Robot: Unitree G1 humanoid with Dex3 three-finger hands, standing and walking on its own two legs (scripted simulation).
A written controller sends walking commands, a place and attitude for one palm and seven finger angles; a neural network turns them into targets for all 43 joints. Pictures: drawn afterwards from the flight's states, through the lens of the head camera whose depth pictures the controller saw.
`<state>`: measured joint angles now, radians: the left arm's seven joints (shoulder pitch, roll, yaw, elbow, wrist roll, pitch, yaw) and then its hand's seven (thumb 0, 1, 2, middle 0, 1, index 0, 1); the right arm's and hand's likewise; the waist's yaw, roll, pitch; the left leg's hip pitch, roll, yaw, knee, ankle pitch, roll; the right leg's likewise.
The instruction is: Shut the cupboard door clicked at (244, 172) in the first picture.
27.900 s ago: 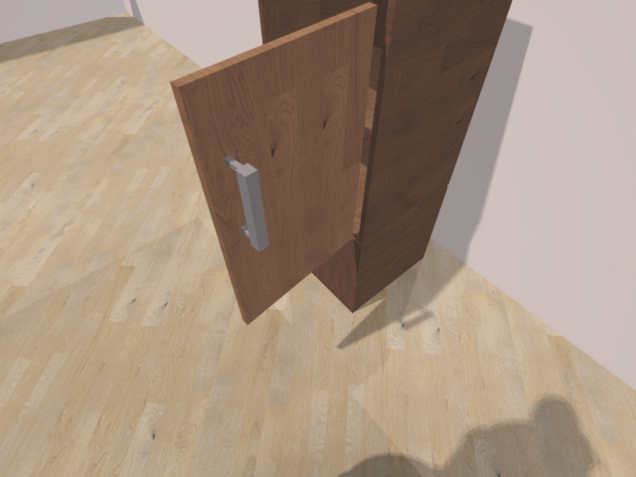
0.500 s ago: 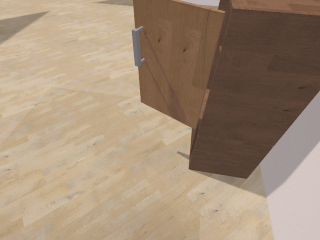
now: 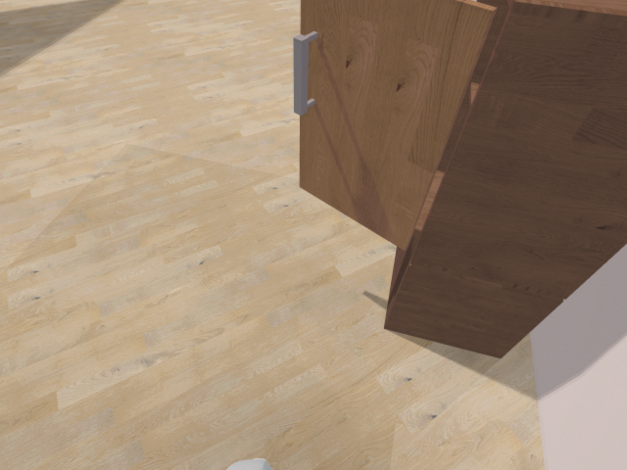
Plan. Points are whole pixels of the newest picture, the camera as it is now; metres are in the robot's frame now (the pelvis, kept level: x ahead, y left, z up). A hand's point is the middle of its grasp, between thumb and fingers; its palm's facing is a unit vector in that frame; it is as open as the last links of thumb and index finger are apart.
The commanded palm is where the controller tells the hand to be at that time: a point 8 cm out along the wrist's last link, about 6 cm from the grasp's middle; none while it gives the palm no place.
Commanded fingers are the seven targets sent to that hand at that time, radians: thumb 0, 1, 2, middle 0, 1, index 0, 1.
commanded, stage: walk to a spot facing it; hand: left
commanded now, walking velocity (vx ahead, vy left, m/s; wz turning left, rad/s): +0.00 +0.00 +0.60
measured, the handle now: (306, 74) +0.87 +0.05 +0.05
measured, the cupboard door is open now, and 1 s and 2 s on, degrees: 66 66 66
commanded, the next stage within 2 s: none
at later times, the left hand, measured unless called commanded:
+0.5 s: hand out of the picture +0.04 +0.20 -0.14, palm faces +0.29 -0.90 -0.33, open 7.4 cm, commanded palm none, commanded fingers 0.00 0.90 0.90 -0.20 -0.30 -0.20 -0.30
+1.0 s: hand out of the picture -0.03 +0.17 -0.15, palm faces +0.62 -0.73 -0.31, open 7.4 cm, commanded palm none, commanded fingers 0.00 0.90 0.90 -0.20 -0.30 -0.20 -0.30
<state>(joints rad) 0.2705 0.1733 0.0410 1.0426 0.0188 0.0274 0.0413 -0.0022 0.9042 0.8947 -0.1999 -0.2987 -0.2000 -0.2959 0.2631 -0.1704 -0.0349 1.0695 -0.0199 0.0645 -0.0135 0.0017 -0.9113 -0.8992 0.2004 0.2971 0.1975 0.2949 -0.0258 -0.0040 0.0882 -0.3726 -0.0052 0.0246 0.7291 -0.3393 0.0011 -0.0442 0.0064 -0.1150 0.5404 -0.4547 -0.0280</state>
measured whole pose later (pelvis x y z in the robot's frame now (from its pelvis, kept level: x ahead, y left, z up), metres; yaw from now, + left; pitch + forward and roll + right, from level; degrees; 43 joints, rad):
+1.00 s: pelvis +0.04 -0.06 +0.00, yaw +39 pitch +1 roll +1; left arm 0.20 0.25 0.06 0.83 0.01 0.04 0.01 0.00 0.91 0.89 -0.20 -0.30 -0.20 -0.30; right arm 0.15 -0.22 -0.05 0.87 -0.03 0.06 0.00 0.00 -0.91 -0.90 0.20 0.30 0.20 0.30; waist 0.00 0.01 0.11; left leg -0.32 0.00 -0.11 0.61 -0.32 -0.05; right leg -0.36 -0.05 -0.05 0.69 -0.37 0.06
